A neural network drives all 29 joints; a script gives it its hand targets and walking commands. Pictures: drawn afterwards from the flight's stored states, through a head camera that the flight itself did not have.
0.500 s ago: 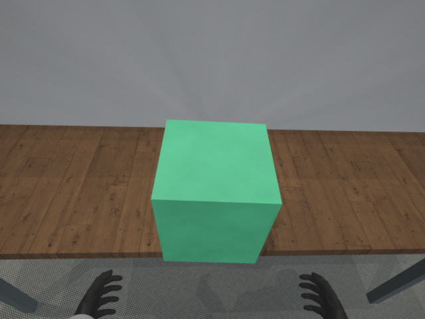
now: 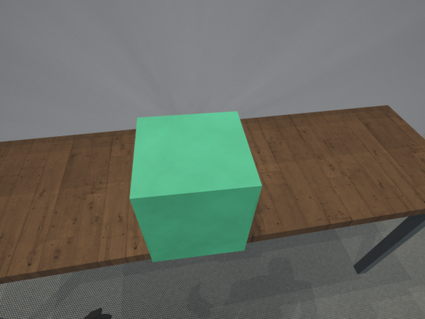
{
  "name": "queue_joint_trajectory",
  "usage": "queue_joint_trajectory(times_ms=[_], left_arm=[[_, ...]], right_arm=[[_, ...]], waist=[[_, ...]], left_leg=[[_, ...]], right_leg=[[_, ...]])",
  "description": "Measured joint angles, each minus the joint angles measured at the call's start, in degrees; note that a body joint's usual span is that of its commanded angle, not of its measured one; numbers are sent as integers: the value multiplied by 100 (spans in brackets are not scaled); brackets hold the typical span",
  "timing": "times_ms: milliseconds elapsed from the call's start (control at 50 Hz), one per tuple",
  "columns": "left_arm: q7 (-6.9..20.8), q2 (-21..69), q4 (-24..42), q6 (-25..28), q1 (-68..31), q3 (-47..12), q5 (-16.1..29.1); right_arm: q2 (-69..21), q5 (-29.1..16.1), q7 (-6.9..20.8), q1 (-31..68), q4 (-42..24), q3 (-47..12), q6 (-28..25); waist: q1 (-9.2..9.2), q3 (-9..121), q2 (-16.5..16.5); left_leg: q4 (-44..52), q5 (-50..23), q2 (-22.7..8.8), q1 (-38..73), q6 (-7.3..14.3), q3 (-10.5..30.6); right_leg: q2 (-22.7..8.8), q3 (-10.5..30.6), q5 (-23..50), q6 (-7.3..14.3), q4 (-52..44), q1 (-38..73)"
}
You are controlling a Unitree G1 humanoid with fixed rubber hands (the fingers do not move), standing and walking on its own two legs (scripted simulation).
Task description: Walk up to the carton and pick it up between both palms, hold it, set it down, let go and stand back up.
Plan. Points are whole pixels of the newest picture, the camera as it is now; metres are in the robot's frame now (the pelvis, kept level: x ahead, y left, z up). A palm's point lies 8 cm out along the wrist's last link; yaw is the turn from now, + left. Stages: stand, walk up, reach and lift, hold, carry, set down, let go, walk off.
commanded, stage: stand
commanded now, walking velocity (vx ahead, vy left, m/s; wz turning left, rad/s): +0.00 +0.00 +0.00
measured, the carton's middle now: (194, 188) +0.39 +0.03 +0.01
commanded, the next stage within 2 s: none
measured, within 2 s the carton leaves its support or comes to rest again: neither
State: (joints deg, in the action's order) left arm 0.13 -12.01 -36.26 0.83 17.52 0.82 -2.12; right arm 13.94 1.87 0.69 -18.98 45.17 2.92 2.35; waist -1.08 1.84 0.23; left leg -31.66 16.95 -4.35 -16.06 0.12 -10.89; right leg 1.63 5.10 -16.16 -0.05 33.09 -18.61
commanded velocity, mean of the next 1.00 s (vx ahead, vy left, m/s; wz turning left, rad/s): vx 0.00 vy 0.00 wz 0.00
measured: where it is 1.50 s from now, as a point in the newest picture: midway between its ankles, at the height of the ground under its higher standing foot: outside the picture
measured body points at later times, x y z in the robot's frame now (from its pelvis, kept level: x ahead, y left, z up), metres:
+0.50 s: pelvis +0.00 +0.00 +0.00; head +0.00 -0.01 +0.45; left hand +0.11 +0.23 -0.11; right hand +0.04 -0.26 -0.14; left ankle +0.00 +0.11 -0.73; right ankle +0.01 -0.12 -0.73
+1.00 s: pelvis +0.00 +0.00 +0.00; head +0.01 +0.00 +0.45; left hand +0.11 +0.23 -0.12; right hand +0.02 -0.26 -0.14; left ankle +0.00 +0.11 -0.73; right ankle +0.01 -0.12 -0.73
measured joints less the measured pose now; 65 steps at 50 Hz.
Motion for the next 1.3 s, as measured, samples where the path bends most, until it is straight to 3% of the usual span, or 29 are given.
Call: queue_joint_trajectory(times_ms=[760, 1300], left_arm=[[-124, 56, -376, -56, 99, 40, 43], [-210, 113, -1204, -46, 29, -39, 97]], right_arm=[[-21, -44, -89, 37, 442, -63, -21], [-137, -59, -138, 106, 1120, -72, 13]], waist=[[-48, -64, 11], [-15, -159, 20]], left_leg=[[96, 13, -71, 189, -18, -239], [336, -67, -75, 495, -64, -228]], right_leg=[[97, 235, 35, 15, -11, 45], [112, 219, 100, 47, -246, 355]])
